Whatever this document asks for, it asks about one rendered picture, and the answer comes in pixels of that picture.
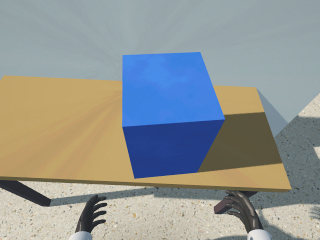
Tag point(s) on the right robot hand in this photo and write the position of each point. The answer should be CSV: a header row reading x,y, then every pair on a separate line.
x,y
247,215

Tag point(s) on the table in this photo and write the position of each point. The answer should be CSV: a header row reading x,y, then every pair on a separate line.
x,y
68,130

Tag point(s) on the robot right forearm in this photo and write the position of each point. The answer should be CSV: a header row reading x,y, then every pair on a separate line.
x,y
259,234

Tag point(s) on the left robot hand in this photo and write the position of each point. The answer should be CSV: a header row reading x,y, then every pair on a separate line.
x,y
85,222

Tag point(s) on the carton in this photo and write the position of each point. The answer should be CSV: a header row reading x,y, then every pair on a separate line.
x,y
170,113

